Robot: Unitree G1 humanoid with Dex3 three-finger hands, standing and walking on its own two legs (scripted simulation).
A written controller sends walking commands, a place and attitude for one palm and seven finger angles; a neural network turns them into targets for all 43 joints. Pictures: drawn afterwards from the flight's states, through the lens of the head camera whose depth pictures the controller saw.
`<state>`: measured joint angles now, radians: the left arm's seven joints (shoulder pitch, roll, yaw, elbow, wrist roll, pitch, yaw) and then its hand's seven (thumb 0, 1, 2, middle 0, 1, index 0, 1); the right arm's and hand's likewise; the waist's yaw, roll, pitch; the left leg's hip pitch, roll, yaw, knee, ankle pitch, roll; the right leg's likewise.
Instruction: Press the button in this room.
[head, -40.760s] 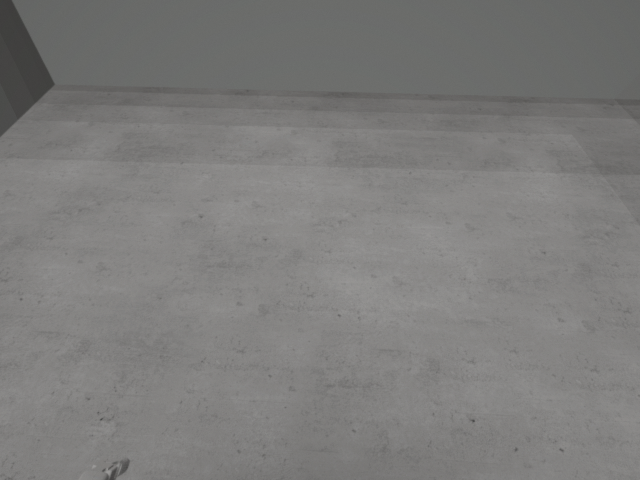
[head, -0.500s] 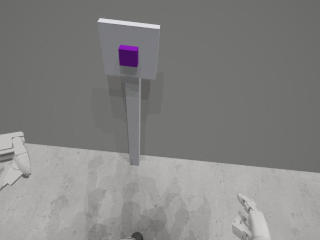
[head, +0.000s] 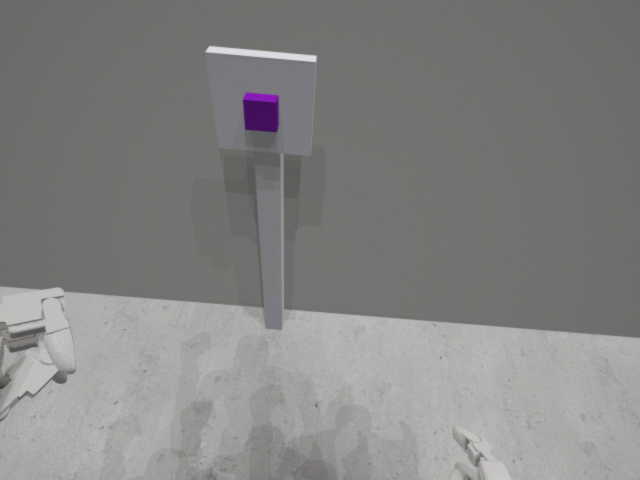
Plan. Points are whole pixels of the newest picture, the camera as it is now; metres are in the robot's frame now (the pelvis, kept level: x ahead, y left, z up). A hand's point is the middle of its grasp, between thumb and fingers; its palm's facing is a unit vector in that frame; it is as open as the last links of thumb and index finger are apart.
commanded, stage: stop stepping back and stand still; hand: left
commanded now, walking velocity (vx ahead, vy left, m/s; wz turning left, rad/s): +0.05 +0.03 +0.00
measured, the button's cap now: (261, 111) +0.73 +0.15 +0.10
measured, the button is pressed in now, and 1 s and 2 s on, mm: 0 0 0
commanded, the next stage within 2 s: let the arm hang, fingers relaxed in 0.12 s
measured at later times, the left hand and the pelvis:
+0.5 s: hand out of the picture +0.08 +0.21 -0.17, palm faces +0.10 -0.97 -0.21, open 3.2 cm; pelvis +0.00 +0.02 +0.00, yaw +4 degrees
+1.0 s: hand out of the picture -0.05 +0.18 -0.17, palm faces +0.11 -0.98 -0.19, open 7.0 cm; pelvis +0.00 +0.02 +0.01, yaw +3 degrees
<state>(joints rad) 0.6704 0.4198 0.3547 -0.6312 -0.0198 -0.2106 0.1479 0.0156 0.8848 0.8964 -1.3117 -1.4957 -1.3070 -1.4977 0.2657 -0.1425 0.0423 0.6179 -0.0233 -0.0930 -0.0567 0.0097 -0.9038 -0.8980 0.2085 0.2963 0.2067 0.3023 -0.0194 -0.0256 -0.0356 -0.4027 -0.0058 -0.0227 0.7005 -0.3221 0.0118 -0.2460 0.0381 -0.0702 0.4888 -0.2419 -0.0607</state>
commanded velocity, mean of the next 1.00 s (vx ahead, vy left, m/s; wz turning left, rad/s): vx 0.00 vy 0.00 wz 0.00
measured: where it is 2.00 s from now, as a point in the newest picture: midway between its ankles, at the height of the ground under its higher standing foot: outside the picture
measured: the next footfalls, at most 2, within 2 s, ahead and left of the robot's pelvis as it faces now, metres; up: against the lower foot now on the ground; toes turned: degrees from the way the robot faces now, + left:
none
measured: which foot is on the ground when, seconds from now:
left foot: down 0.00-1.00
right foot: down 0.00-1.00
